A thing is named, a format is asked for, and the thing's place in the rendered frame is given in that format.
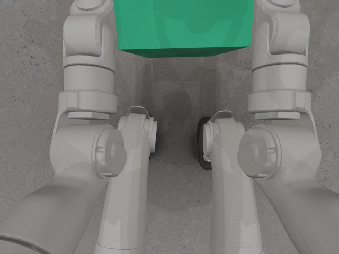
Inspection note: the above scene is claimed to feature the left robot upper arm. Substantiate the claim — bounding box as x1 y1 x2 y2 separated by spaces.
0 124 127 254

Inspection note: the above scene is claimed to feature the right robot forearm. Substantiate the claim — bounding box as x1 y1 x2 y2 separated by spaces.
247 0 319 142

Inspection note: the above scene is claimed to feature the carton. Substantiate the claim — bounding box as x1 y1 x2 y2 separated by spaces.
113 0 254 58

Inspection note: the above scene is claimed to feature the left robot forearm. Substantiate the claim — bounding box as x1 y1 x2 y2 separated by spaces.
50 0 117 148

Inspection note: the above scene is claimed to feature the robot right thigh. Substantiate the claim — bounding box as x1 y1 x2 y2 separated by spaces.
203 118 264 254

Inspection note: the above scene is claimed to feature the right robot upper arm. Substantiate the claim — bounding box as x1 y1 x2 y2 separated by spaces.
237 124 339 254

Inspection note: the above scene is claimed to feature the left robot shin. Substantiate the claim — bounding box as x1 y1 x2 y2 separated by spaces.
117 106 151 131

